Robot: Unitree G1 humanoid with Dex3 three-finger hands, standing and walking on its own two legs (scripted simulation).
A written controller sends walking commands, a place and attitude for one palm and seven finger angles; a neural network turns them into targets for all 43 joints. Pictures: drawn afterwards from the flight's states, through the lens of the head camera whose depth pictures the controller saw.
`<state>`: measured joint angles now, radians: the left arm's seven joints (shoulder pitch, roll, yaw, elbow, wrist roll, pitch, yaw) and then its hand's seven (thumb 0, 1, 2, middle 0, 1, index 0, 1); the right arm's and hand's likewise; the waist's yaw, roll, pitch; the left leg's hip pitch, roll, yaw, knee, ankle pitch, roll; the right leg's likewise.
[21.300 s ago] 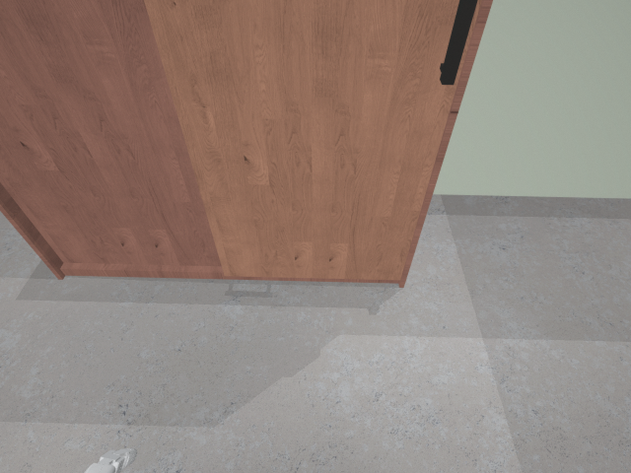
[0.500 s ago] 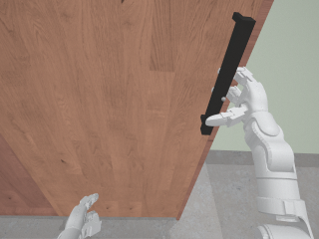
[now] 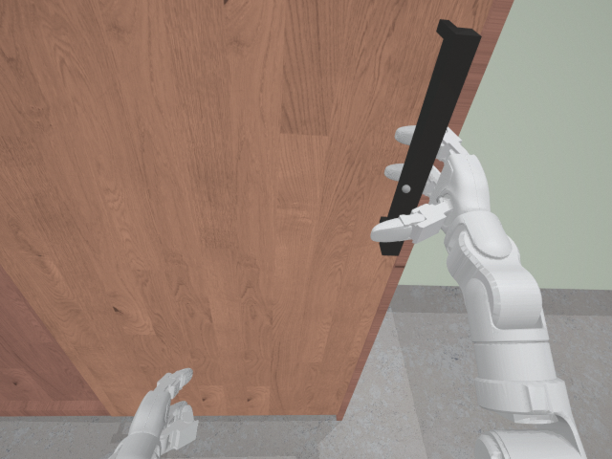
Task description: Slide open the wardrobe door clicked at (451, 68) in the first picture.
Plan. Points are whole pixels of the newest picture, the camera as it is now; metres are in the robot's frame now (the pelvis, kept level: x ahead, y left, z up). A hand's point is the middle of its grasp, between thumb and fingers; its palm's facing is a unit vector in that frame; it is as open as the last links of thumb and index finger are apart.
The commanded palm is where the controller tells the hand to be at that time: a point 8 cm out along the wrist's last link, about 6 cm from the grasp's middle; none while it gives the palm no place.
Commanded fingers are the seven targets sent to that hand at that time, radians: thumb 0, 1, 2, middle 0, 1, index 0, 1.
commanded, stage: slide the fingers in behind the handle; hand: right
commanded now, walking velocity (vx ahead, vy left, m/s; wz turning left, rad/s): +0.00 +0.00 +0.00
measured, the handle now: (413, 155) +0.42 -0.10 +0.24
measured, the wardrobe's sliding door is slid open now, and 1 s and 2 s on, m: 0.00 0.00 0.00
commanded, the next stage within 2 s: grip the handle and tug to test in 0.62 s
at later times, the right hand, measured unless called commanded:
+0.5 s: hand (403, 188) +0.37 -0.08 +0.22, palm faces -0.07 +1.00 -0.03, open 14.2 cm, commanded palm +0.34 -0.13 +0.23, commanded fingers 0.00 0.50 -0.30 0.30 1.20 0.30 1.20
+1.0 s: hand (405, 188) +0.37 -0.08 +0.23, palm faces -0.07 +1.00 -0.03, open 12.2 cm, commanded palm +0.34 -0.13 +0.23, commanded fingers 0.00 -0.20 -0.60 0.38 1.30 0.38 1.30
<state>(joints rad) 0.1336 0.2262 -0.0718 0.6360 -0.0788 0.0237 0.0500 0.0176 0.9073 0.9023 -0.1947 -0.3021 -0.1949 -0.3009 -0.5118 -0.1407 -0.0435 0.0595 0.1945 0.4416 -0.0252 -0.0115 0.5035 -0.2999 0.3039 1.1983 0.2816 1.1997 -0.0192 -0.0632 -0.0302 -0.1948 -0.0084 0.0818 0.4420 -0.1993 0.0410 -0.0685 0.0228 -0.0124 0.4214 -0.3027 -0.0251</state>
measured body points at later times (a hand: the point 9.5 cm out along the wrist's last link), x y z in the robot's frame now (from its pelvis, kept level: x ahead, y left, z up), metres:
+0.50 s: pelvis +0.01 +0.00 +0.00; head -0.02 +0.02 +0.45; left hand +0.19 +0.21 -0.09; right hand +0.36 -0.14 +0.23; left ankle +0.03 +0.09 -0.74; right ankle -0.04 -0.10 -0.74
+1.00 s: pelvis +0.00 +0.00 +0.00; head -0.03 +0.02 +0.45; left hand +0.20 +0.21 -0.09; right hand +0.36 -0.14 +0.23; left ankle +0.03 +0.09 -0.74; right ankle -0.04 -0.10 -0.74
